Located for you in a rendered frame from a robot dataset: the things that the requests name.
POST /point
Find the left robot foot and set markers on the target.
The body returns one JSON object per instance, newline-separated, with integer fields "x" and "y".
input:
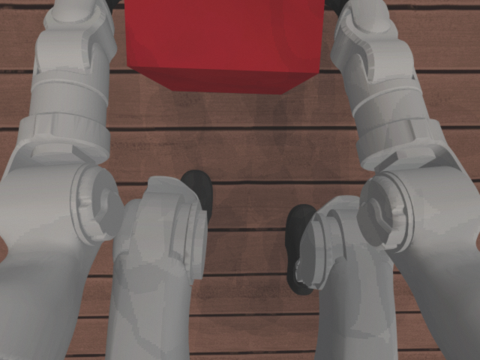
{"x": 199, "y": 182}

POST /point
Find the right robot forearm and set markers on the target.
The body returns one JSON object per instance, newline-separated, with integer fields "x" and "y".
{"x": 394, "y": 129}

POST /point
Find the carton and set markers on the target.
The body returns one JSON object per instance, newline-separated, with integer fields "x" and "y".
{"x": 229, "y": 46}

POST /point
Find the left robot forearm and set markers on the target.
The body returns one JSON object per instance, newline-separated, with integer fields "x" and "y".
{"x": 69, "y": 89}

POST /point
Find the robot left upper arm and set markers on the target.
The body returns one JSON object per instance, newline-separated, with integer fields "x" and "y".
{"x": 53, "y": 220}

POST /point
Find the right robot hand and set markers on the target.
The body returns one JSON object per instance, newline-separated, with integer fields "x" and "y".
{"x": 336, "y": 5}

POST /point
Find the robot right upper arm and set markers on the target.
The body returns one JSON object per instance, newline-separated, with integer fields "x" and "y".
{"x": 427, "y": 220}

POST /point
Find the left robot hand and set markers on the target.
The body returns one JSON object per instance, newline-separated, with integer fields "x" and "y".
{"x": 111, "y": 4}

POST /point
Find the left robot shin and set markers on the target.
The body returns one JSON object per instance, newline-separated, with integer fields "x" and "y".
{"x": 163, "y": 184}

